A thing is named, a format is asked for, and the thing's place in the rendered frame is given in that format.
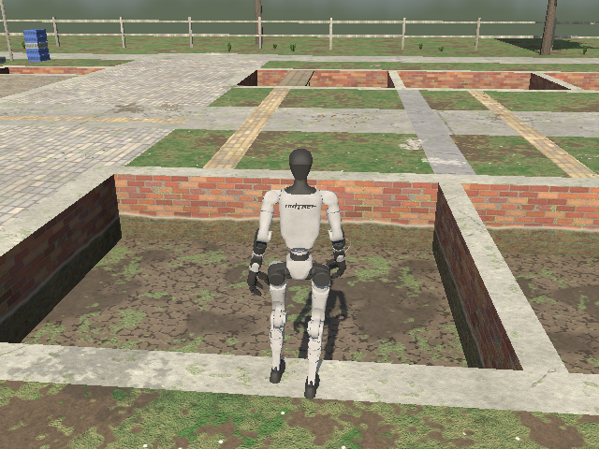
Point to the robot left hand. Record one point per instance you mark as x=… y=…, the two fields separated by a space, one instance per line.
x=252 y=281

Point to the robot right thigh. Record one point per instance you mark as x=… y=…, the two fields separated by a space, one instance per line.
x=320 y=292

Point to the robot right forearm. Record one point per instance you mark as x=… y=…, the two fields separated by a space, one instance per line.
x=338 y=249

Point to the robot left forearm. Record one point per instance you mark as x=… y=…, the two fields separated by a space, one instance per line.
x=257 y=254

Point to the robot right hand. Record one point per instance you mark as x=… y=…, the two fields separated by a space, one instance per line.
x=341 y=265

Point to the left robot upper arm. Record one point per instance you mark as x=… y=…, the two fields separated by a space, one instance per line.
x=265 y=218

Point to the robot right shin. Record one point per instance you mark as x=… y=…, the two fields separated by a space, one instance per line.
x=314 y=353

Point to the right robot upper arm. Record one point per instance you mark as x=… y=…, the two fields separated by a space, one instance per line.
x=329 y=198

